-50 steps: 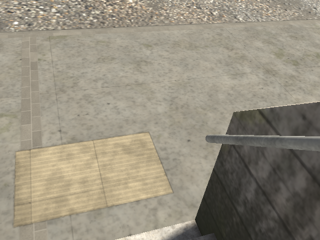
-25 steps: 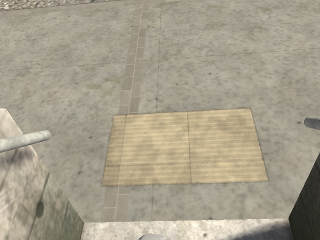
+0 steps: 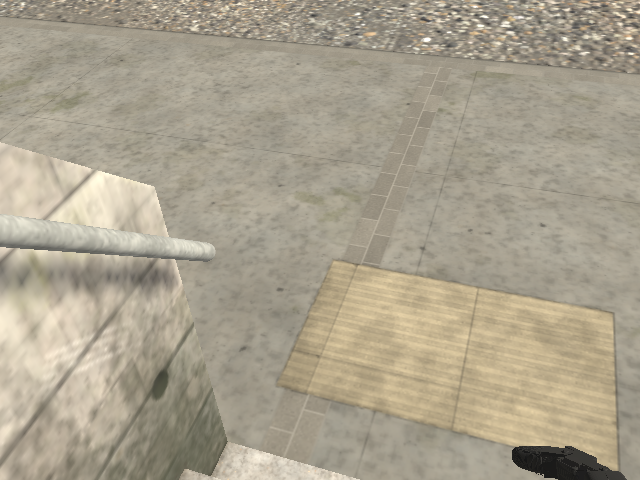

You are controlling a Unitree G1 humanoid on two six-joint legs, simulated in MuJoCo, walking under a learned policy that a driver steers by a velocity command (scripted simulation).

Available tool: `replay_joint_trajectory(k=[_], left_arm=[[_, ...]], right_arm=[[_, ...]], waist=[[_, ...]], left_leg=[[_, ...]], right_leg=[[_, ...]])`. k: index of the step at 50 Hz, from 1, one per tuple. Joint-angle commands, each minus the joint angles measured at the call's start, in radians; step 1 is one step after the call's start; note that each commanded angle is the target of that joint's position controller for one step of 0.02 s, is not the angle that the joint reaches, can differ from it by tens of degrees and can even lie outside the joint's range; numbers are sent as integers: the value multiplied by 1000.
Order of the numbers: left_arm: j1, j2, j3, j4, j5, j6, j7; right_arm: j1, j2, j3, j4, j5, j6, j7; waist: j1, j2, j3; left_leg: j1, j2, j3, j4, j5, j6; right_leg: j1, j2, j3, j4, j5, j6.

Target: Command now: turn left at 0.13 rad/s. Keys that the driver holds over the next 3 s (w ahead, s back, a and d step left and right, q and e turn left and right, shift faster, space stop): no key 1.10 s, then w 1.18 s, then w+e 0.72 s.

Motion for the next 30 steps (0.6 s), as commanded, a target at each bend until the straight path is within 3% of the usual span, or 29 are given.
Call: replay_joint_trajectory(k=[1,3,4,6,7,8,9,10,11,12,13,14,15,16,17,18,20,21,22,23,24,25,28,29,30], left_arm=[[-8,163,47,-51,-9,5,2],[-29,194,65,-43,-23,12,-6],[-65,222,80,-43,-32,14,-7],[-137,273,115,-38,-52,25,-4],[-78,282,146,-5,-67,47,1],[-19,204,149,5,-45,84,0],[-235,226,167,-96,-20,57,-40],[-196,223,188,-82,-19,5,-74],[-141,140,176,-69,-45,-25,-97],[-201,133,174,-51,-47,-36,-88],[-211,127,179,-36,-31,-24,-68],[-168,104,175,1,-14,15,-46],[-132,103,172,19,-10,52,-38],[-90,87,163,27,-5,74,-41],[-78,68,152,29,3,90,-46],[-100,61,143,24,3,97,-49],[-147,61,133,7,17,103,-51],[-182,65,129,-2,25,104,-53],[-206,59,127,-13,26,102,-50],[-185,75,135,-5,25,103,-44],[-172,79,138,14,36,97,-33],[-199,87,140,9,35,96,-20],[-297,116,146,2,33,98,1],[-258,91,135,6,12,98,-1],[-245,94,130,14,6,97,-4]], right_arm=[[-54,-62,-10,-96,-6,-16,22],[-9,-79,-8,-94,-15,-12,45],[48,-96,-5,-91,-21,-16,52],[247,-112,-1,-41,-32,-26,79],[339,-133,8,-25,-34,-32,98],[380,-91,30,26,5,-60,99],[545,-133,30,72,0,-75,58],[636,-95,33,172,-50,-101,0],[563,-152,13,219,-84,-99,-32],[480,-169,3,245,-100,-111,-29],[366,-138,3,234,-89,-126,-18],[286,-110,1,225,-63,-132,0],[188,-85,-2,194,-37,-124,13],[109,-80,-3,176,-23,-121,19],[78,-92,-7,166,-14,-124,24],[88,-105,-9,170,-7,-129,29],[201,-135,-17,206,2,-152,27],[281,-142,-18,230,6,-161,23],[360,-143,-19,263,0,-164,18],[416,-136,-16,279,-4,-160,13],[445,-127,-9,298,-5,-168,9],[452,-124,-1,304,-17,-173,4],[476,-146,-4,308,-35,-194,2],[425,-157,2,292,-36,-192,8],[375,-179,-1,272,-37,-194,12]], waist=[[-37,-99,9],[-48,-157,26],[-79,-175,22],[-162,-256,45],[-166,-268,101],[-164,120,270],[-357,435,411],[-336,161,361],[-249,96,265],[-189,53,210],[-116,4,141],[-47,-22,95],[2,10,76],[61,16,80],[84,0,80],[73,-35,79],[17,-75,66],[-29,-50,45],[-61,-33,40],[-83,11,23],[-106,79,-9],[-130,113,-17],[-207,158,-8],[-158,155,2],[-146,164,0]], left_leg=[[-31,24,68,-121,-26,45],[143,38,137,-326,-108,92],[323,47,161,-493,-161,135],[810,-20,224,-710,-306,245],[871,-9,36,-1064,-610,337],[744,4,-233,-1550,-656,391],[740,348,-1044,-1843,-497,517],[831,338,-1186,-1862,-237,538],[837,362,-1099,-1871,-94,537],[693,330,-958,-1837,1,475],[568,310,-821,-1766,43,441],[377,282,-645,-1729,106,385],[207,252,-512,-1744,93,345],[110,240,-423,-1750,105,290],[97,240,-362,-1745,157,254],[138,236,-309,-1735,220,233],[318,228,-238,-1688,359,221],[442,231,-218,-1654,443,227],[530,230,-212,-1645,484,229],[614,227,-185,-1646,600,225],[705,233,-195,-1640,689,218],[756,237,-210,-1612,721,233],[832,310,-285,-1602,830,292],[746,336,-276,-1651,994,318],[677,353,-286,-1655,1020,330]], right_leg=[[104,-255,307,-347,-228,-92],[45,-238,241,-431,-302,-51],[-26,-231,184,-492,-317,-19],[-350,-202,90,-644,-432,28],[-387,-194,166,-563,-579,83],[-507,-109,222,-238,-843,96],[-994,9,404,53,-925,97],[-1048,57,900,30,-614,82],[-1046,137,926,127,-420,93],[-899,180,871,305,-253,127],[-748,214,786,471,-125,155],[-564,259,652,692,-55,191],[-435,295,549,950,-13,211],[-383,299,504,1108,40,211],[-381,297,461,1193,66,208],[-396,289,440,1227,88,204],[-456,258,420,1182,130,187],[-518,252,419,1160,132,186],[-551,231,433,1093,144,185],[-551,210,438,1047,117,185],[-549,182,471,987,102,202],[-574,183,490,966,103,215],[-638,159,543,898,4,233],[-520,143,462,844,-82,215],[-434,124,432,815,-109,203]])
Next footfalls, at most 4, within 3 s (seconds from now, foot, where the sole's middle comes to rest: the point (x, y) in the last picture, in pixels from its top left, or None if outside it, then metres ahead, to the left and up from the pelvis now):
0.14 left None -0.04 0.09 -0.55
0.66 right None -0.06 -0.19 -0.55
1.86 right None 0.15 -0.01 -0.77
2.38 left None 0.42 0.25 -0.99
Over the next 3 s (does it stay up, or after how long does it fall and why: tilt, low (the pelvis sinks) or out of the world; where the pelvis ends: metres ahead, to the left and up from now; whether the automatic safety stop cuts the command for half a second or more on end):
stays up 0.56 0.14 -0.45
